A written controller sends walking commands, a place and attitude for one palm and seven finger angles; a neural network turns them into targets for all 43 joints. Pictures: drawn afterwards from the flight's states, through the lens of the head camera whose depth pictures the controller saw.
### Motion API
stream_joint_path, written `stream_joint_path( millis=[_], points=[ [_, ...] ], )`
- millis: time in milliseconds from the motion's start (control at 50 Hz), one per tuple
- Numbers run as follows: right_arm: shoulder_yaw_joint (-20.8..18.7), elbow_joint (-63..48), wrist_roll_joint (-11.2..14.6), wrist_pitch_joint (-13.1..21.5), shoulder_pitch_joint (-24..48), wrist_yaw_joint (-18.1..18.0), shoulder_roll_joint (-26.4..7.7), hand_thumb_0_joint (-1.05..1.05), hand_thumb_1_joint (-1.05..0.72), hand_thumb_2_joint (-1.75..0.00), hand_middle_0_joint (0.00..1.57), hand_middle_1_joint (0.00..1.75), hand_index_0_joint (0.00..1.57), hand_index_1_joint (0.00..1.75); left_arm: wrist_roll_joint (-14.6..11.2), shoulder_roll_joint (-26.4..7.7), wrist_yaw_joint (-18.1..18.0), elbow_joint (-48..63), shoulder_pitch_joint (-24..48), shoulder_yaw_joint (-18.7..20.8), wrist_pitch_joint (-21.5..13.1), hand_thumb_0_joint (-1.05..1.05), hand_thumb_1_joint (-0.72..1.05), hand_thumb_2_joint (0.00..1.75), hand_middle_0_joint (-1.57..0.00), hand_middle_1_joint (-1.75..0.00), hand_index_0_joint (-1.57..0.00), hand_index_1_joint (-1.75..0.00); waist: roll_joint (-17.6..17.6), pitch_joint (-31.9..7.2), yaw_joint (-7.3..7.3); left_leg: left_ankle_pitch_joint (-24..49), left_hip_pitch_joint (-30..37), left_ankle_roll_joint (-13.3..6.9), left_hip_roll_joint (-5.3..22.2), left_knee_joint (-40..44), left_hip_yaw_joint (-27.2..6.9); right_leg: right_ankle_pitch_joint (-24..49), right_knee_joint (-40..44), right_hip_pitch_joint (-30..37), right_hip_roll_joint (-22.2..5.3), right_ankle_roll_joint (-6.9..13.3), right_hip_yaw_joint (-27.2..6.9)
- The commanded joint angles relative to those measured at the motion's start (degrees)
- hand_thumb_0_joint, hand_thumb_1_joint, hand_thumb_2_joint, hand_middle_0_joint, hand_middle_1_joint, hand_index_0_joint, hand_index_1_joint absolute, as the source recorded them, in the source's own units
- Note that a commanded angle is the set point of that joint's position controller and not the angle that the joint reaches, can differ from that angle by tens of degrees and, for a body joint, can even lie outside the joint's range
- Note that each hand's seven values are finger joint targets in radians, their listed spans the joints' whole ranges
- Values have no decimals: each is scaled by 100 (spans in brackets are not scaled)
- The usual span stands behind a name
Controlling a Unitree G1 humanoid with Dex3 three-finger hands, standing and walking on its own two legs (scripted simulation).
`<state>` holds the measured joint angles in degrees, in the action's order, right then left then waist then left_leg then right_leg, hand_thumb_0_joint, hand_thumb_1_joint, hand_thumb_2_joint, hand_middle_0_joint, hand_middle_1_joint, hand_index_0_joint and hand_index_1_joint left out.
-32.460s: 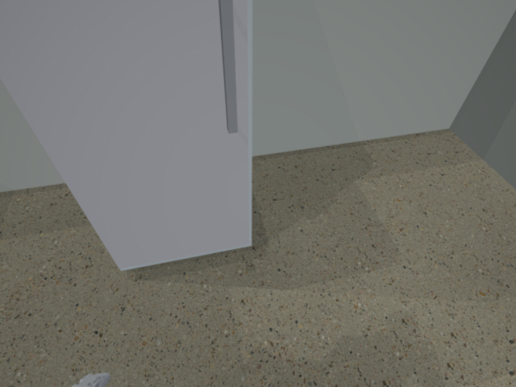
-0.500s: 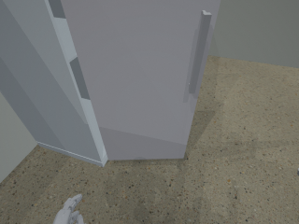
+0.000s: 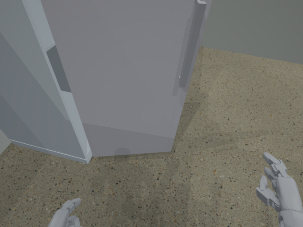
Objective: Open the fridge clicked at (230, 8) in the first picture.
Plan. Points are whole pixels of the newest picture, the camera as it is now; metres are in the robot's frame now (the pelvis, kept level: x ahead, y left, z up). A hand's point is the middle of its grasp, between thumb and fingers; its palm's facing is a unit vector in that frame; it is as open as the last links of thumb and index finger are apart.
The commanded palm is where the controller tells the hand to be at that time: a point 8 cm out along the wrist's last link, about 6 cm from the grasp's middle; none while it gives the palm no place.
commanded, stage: let the arm hang, fingers relaxed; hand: right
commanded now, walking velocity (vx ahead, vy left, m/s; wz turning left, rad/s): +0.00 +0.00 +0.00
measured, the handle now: (188, 48) +0.71 -0.09 +0.14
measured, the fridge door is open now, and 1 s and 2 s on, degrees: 70 70 70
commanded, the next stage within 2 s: look to check the result in 0.98 s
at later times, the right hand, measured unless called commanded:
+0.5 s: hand out of the picture +0.00 -0.23 -0.15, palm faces +0.01 +0.96 -0.28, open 7.3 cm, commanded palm none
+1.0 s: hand out of the picture +0.08 -0.23 -0.15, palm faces -0.04 +0.97 -0.24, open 7.4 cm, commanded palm none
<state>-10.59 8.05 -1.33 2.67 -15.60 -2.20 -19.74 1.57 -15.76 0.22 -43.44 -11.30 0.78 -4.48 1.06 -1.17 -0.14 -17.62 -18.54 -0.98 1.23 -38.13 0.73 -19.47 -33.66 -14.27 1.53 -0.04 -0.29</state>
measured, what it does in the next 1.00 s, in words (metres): stands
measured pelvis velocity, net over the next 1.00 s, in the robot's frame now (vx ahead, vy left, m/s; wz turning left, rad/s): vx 0.00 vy -0.02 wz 0.01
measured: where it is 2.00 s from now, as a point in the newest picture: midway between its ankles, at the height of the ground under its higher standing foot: outside the picture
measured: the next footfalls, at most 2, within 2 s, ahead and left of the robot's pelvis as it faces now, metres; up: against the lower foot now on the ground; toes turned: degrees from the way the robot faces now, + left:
none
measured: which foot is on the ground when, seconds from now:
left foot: down 0.00-1.00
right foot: down 0.00-1.00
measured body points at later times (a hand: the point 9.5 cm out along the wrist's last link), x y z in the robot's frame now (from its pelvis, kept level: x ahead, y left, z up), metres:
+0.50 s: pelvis -0.01 -0.01 +0.02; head +0.01 -0.01 +0.46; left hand +0.02 +0.25 -0.13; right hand +0.00 -0.28 -0.13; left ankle +0.00 +0.11 -0.73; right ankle +0.00 -0.12 -0.73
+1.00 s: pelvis +0.00 -0.02 +0.02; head +0.02 -0.03 +0.47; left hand +0.05 +0.24 -0.13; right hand +0.08 -0.28 -0.13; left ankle +0.00 +0.11 -0.73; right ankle +0.00 -0.12 -0.73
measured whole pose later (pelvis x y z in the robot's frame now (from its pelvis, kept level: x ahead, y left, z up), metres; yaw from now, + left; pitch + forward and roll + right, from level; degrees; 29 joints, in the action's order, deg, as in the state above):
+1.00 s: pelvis +0.00 -0.02 +0.02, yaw +1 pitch -1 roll +0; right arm -0.1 63.5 -0.7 0.6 -6.9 -0.3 -14.2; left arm 1.2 -14.5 -0.7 -63.8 -9.1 0.2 -0.6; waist -0.7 2.4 -0.9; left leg -11.7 -8.9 0.8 1.1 -21.3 0.1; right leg -11.8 -21.1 -8.7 1.0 1.6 2.2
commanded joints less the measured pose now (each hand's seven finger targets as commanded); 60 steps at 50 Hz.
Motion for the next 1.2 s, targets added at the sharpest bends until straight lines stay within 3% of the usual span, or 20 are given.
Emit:
stream_joint_path(
  millis=[0, 20, 60, 100, 160, 180, 200, 220, 240, 260, 300, 380, 420, 520, 560, 640, 760, 1000, 1180],
  points=[
    [413, 1452, -88, -60, -309, 178, -669, 0, -90, -90, 20, 30, 20, 30, -129, -859, -66, 477, -17, 358, 115, 0, 90, 90, -20, -30, -20, -30, -1673, -740, 0, 4780, 1545, -898, 1532, 868, -1370, 488, -859, -802, -229, 44, -210],
    [409, 1768, -90, -66, -69, 163, -794, 0, -90, -90, 20, 30, 20, 30, -75, -848, -94, 467, 79, 374, 211, 0, 90, 90, -20, -30, -20, -30, -1893, -559, 22, 5019, 1625, -1114, 1641, 1002, -1470, -800, -1205, -1013, -124, 85, -182],
    [466, 2360, -104, -117, 77, 110, -702, 0, -90, -90, 20, 30, 20, 30, -33, -780, -153, 325, 258, 367, 328, 0, 90, 90, -20, -30, -20, -30, -1695, -535, 116, 5210, 1831, -1165, 1510, 1065, -1356, -1120, -1730, -1172, -70, 115, -181],
    [544, 2789, -84, -174, 234, 83, -638, 0, -90, -90, 20, 30, 20, 30, -67, -641, -165, 133, 195, 303, 437, 0, 90, 90, -20, -30, -20, -30, -886, -431, 42, 4709, 1706, -1153, 1363, 1176, -1239, -904, -1452, -936, -115, 60, -86],
    [615, 3357, -3, -195, 504, 84, -593, 0, -90, -90, 20, 30, 20, 30, -66, -488, -134, -302, -182, 218, 487, 0, 90, 90, -20, -30, -20, -30, -72, -322, -214, 3154, 1026, -738, 1026, 1263, -891, 450, 92, 139, -218, 21, 41],
    [664, 3548, 32, -201, 556, 95, -507, 0, -90, -90, 20, 30, 20, 30, -62, -504, -134, -435, -263, 204, 469, 0, 90, 90, -20, -30, -20, -30, 83, -273, -259, 2328, 637, -517, 858, 1246, -794, 1239, 546, 592, -329, 65, -109],
    [710, 3708, 57, -221, 475, 112, -303, 0, -90, -90, 20, 30, 20, 30, -40, -667, -154, -503, -176, 192, 423, 0, 90, 90, -20, -30, -20, -30, 572, -349, -167, 1422, 382, -267, 494, 1166, -594, 1812, 800, 745, -762, 222, -645],
    [699, 3812, 33, -252, 280, 114, -89, 0, -90, -90, 20, 30, 20, 30, 1, -772, -177, -468, 7, 213, 429, 0, 90, 90, -20, -30, -20, -30, 753, -410, -7, 653, 458, -125, 270, 1274, -384, 1651, 896, 545, -1108, 423, -975],
    [757, 3963, 17, -291, 252, 121, -17, 0, -90, -90, 20, 30, 20, 30, 24, -783, -189, -525, 187, 196, 489, 0, 90, 90, -20, -30, -20, -30, 638, -63, 46, 69, 645, -92, 214, 1687, -405, 621, 1065, -59, -1100, 465, -878],
    [759, 4116, -13, -316, 368, 142, -115, 0, -90, -90, 20, 30, 20, 30, 25, -721, -177, -637, 222, 187, 536, 0, 90, 90, -20, -30, -20, -30, 637, 242, 9, -447, 590, -159, 290, 2004, -571, -126, 1133, -355, -849, 316, -683],
    [721, 4363, 14, -338, 512, 180, -326, 0, -90, -90, 20, 30, 20, 30, 26, -693, -160, -845, 107, 183, 552, 0, 90, 90, -20, -30, -20, -30, 997, 573, -24, -844, 377, -264, 349, 2102, -712, -555, 1325, -442, -691, 237, -621],
    [752, 4772, 41, -213, 510, 186, -442, 0, -90, -90, 20, 30, 20, 30, -14, -798, -173, -1120, -187, 220, 463, 0, 90, 90, -20, -30, -20, -30, 100, 117, -60, -416, 690, -284, 445, 2310, -778, 85, 1214, -35, -680, 241, -508],
    [772, 4924, 47, -181, 534, 175, -445, 0, -90, -90, 20, 30, 20, 30, -40, -827, -179, -1237, -252, 226, 428, 0, 90, 90, -20, -30, -20, -30, -122, 16, -68, -171, 731, -268, 450, 2293, -703, 430, 1232, 156, -713, 239, -483],
    [816, 5203, 59, -153, 519, 150, -422, 0, -90, -90, 20, 30, 20, 30, -62, -852, -196, -1472, -160, 191, 359, 0, 90, 90, -20, -30, -20, -30, -132, 65, -16, 706, 866, -209, 421, 2055, -486, 1078, 1428, 280, -847, 257, -529],
    [837, 5277, 65, -168, 547, 146, -395, 0, -90, -90, 20, 30, 20, 30, -53, -819, -199, -1561, -137, 160, 359, 0, 90, 90, -20, -30, -20, -30, -153, 210, -12, 770, 849, -174, 420, 2010, -452, 1099, 1536, 231, -868, 248, -536],
    [842, 5344, 64, -165, 568, 134, -414, 0, -90, -90, 20, 30, 20, 30, -54, -787, -195, -1669, -38, 133, 330, 0, 90, 90, -20, -30, -20, -30, -119, 123, 18, 1086, 952, -143, 466, 1919, -436, 1456, 1579, 361, -865, 248, -493],
    [867, 5363, 54, -180, 697, 133, -432, 0, -90, -90, 20, 30, 20, 30, -45, -772, -171, -1773, 100, 112, 341, 0, 90, 90, -20, -30, -20, -30, -49, 276, 17, 906, 899, -99, 485, 1978, -445, 1283, 1713, 341, -837, 227, -474],
    [826, 5345, 58, -137, 794, 133, -480, 0, -90, -90, 20, 30, 20, 30, -50, -902, -196, -1794, 287, 121, 292, 0, 90, 90, -20, -30, -20, -30, 134, -11, -12, 1379, 1101, -106, 522, 1957, -443, 1896, 1664, 676, -839, 202, -421],
    [824, 5384, 65, -122, 802, 130, -553, 0, -90, -90, 20, 30, 20, 30, -65, -1002, -210, -1810, 352, 136, 302, 0, 90, 90, -20, -30, -20, -30, -54, -58, -34, 1566, 1117, -121, 550, 2023, -462, 2004, 1626, 861, -858, 207, -386]
  ],
)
